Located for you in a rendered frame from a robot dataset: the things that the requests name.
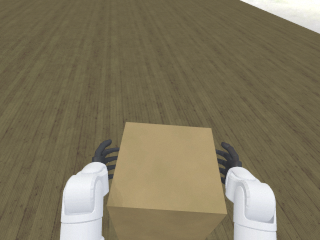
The carton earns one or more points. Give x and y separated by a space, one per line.
166 184

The robot left hand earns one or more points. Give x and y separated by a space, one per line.
101 152

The robot right hand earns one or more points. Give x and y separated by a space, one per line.
232 160

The robot right forearm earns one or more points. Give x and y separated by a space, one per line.
254 206

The robot left forearm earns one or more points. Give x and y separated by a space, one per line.
82 203

